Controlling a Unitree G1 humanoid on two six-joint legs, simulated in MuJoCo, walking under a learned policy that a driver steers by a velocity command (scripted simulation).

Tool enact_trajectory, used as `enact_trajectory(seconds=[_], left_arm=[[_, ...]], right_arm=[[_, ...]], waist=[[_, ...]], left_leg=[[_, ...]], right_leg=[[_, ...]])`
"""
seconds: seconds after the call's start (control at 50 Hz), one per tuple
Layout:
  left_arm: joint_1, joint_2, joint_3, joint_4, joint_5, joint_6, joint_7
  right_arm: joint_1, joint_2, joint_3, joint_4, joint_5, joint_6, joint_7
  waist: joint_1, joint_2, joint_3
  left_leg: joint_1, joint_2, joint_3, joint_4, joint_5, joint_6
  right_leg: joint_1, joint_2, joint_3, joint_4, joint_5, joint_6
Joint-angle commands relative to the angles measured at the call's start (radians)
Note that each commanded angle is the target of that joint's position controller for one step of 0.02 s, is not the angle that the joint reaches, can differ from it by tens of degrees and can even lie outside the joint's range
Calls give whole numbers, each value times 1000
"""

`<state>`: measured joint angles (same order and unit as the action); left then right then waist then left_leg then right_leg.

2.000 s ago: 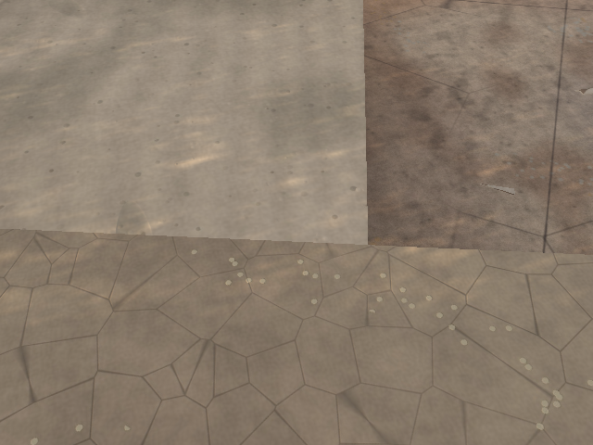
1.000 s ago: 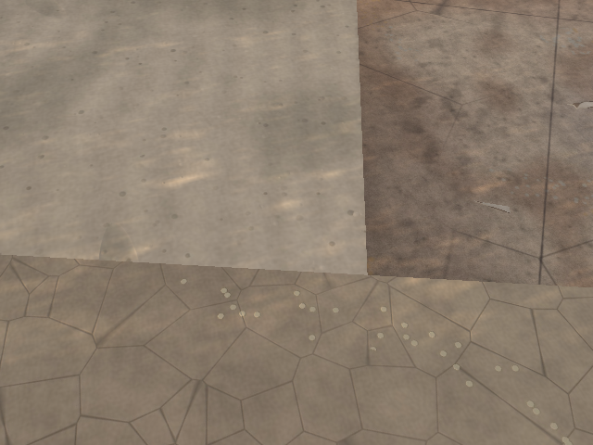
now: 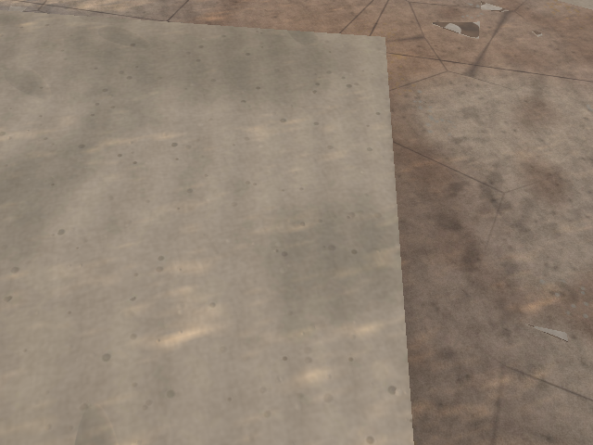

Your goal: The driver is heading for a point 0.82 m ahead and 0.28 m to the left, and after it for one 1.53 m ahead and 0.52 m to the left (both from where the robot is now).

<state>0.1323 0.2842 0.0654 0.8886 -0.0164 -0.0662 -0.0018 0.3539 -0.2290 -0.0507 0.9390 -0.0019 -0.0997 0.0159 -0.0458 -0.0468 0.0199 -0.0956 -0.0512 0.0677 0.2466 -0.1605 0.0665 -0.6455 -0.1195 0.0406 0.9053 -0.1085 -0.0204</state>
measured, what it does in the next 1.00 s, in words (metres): walks ahead, turning left: right foot, then left foot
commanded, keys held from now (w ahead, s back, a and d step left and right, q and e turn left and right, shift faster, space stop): w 0.14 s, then w+q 0.86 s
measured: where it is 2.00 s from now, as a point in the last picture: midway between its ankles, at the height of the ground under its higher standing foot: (148, 275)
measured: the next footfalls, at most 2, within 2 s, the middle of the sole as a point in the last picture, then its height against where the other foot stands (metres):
right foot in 0.26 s outside the picture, level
left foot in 0.82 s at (223, 405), level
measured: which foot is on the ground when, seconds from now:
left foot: down 0.00-0.28, up 0.30-0.80, down 0.82-1.00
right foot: up 0.00-0.24, down 0.26-0.84, up 0.86-1.00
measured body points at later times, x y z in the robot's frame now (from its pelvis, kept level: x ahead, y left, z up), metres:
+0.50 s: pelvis +0.29 -0.07 +0.00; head +0.30 -0.07 +0.44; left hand +0.30 +0.21 -0.14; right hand +0.42 -0.33 -0.13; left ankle +0.29 +0.10 -0.66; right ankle +0.31 -0.16 -0.75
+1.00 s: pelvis +0.54 +0.06 -0.01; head +0.57 +0.09 +0.43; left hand +0.56 +0.37 -0.13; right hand +0.74 -0.15 -0.13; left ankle +0.56 +0.13 -0.75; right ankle +0.58 -0.11 -0.66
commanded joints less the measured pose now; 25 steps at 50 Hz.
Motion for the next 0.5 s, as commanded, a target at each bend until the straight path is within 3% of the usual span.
enact_trajectory(seconds=[0.02, 0.08, 0.16, 0.22, 0.24, 0.26, 0.28, 0.3, 0.32, 0.34, 0.36, 0.38, 0.4, 0.42, 0.44, 0.5], left_arm=[[-55, 23, 5, -64, 4, -7, -10], [-159, 10, -2, -98, -1, -9, -21], [-255, 9, -4, -149, -9, -20, -41], [-202, 56, 15, -143, -8, -36, -42], [-118, 82, 30, -122, -7, -40, -36], [54, 128, 56, -69, -7, -40, -26], [251, 201, 77, -29, 5, -38, -14], [320, 256, 87, 2, 7, -30, -17], [327, 156, 59, -3, 4, -30, -18], [234, 106, 43, -11, 6, -35, -16], [138, 78, 32, -26, 11, -40, -15], [74, 46, 23, -28, 18, -45, -17], [44, 23, 17, -24, 29, -52, -19], [28, 7, 15, -23, 29, -56, -20], [31, 16, 16, -15, 25, -61, -16], [62, 49, 22, 3, 35, -69, 3]], right_arm=[[-10, -145, -28, -41, 8, -15, -16], [48, -155, -29, -12, 14, -10, -22], [107, -152, -33, 29, 23, 7, -30], [78, -184, -45, 25, 28, 21, -31], [47, -192, -48, 18, 29, 26, -31], [28, -172, -40, 10, 23, 30, -31], [29, -139, -26, -18, 6, 33, -33], [205, 15, 16, -8, 23, 19, -25], [146, -94, -9, -1, 50, 7, -22], [30, -156, -31, -36, 72, 1, -22], [-33, -152, -35, -54, 66, 0, -28], [-51, -140, -42, -56, 48, 5, -33], [-25, -117, -46, -52, 47, 17, -32], [-12, -99, -46, -51, 53, 31, -31], [-14, -81, -45, -54, 57, 42, -31], [-83, -88, -52, -87, 49, 65, -37]], waist=[[19, 116, 31], [-14, 112, 63], [-28, 111, 100], [22, 137, 64], [75, 147, 19], [153, 136, -84], [217, 34, -247], [139, -244, -429], [180, -184, -422], [169, -133, -234], [134, -58, -133], [99, -47, -77], [62, -76, -60], [49, -84, -43], [39, -80, -27], [35, -15, 15]], left_leg=[[2, 247, -139, -140, 222, 126], [26, 250, -113, -152, 184, 117], [139, 304, -127, -100, 219, 111], [166, 314, -165, -17, 349, 91], [152, 295, -157, 68, 486, 76], [83, 241, -128, 241, 552, 48], [-134, 171, -89, 547, 300, 11], [-497, 10, -79, 895, -381, -54], [-578, 42, -212, 1023, -447, -38], [-648, 83, -207, 1065, -366, -20], [-626, 130, -183, 1044, -271, -14], [-584, 160, -176, 1004, -203, -13], [-517, 187, -184, 980, -154, -9], [-492, 194, -175, 971, -131, -7], [-496, 198, -167, 960, -124, -6], [-587, 193, -182, 906, -11, -9]], right_leg=[[-36, -4, -6, -160, 178, 10], [-12, 22, -32, -278, 246, 5], [-38, 38, -21, -367, 179, -24], [107, 78, -29, -412, 88, -48], [233, 105, -49, -431, 74, -62], [470, 113, -58, -427, 101, -88], [806, -60, 118, -371, 164, -138], [1147, -307, 549, -469, -73, -287], [1089, -292, 654, -575, -284, -264], [933, -261, 507, -607, -298, -211], [768, -231, 394, -637, -211, -183], [636, -201, 296, -674, -137, -171], [556, -171, 218, -710, -95, -156], [516, -153, 161, -745, -95, -155], [493, -148, 117, -769, -80, -155], [503, -152, 20, -808, 12, -169]])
